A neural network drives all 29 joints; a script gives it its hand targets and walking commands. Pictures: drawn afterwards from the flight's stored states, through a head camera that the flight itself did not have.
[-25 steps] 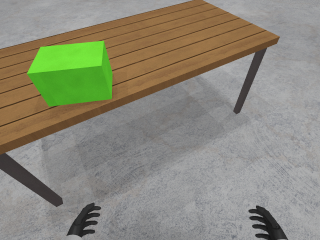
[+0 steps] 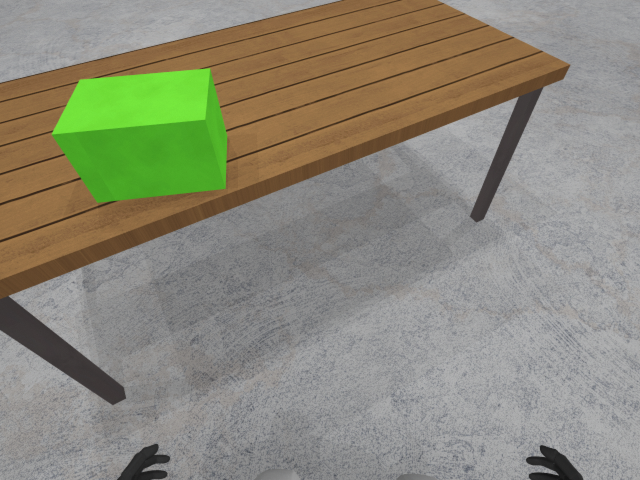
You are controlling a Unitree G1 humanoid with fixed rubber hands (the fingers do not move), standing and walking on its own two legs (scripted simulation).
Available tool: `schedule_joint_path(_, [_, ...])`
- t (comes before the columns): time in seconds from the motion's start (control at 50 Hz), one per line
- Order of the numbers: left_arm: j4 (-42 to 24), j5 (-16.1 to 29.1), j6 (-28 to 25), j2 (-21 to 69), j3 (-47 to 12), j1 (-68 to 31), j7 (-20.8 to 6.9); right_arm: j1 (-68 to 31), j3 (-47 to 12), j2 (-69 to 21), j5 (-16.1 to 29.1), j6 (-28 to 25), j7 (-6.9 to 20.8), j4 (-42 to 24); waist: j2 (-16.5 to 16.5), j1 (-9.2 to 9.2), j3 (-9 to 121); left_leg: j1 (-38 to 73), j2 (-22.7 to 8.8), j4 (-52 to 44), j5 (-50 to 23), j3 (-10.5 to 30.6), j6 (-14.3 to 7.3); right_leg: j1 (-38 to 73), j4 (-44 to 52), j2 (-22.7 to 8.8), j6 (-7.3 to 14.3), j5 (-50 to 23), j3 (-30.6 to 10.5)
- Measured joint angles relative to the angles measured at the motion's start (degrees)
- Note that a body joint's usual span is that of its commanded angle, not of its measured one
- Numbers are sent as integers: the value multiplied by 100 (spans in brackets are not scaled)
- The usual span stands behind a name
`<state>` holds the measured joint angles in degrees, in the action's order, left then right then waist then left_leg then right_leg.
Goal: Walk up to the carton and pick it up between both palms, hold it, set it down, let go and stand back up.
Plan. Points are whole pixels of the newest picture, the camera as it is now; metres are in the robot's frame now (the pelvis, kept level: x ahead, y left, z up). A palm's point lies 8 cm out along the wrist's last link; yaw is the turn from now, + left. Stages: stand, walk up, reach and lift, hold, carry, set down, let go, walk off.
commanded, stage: stand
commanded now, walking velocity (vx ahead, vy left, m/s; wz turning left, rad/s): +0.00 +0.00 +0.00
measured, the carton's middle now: (154, 135) +0.72 +0.38 +0.01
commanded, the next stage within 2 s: walk up in 1.24 s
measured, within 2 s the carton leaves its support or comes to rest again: neither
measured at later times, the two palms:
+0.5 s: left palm out of the picture +0.08 +0.29 -0.09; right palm out of the picture +0.09 -0.29 -0.09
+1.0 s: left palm out of the picture +0.08 +0.28 -0.07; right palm out of the picture +0.07 -0.29 -0.08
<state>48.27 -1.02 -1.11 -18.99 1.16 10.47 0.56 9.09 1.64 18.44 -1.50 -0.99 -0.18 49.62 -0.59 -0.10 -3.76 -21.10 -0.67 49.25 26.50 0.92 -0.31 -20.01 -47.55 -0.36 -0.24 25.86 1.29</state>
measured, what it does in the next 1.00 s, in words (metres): stands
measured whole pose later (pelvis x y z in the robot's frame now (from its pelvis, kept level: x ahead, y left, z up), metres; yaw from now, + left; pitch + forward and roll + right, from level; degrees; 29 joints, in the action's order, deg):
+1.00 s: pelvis -0.01 -0.01 +0.04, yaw +0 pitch -4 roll +0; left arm 62.0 -0.5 -1.3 -18.6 0.4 5.4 0.0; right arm 5.4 0.7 18.2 -0.8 -1.1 0.0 64.2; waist -0.5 0.2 -3.7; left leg -8.2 -0.6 24.7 12.9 0.7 0.5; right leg -7.7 -24.2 -0.4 0.0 12.9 1.3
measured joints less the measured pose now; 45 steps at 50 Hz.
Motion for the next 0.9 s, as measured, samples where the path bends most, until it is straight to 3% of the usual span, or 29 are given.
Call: schedule_joint_path(0.9, [1317,53,-18,42,-84,-487,-51,-362,-95,-22,77,-9,11,1411,5,31,-4,1214,17,-2297,-1271,-31,76,1152,2170,-10,17,-1203,-11])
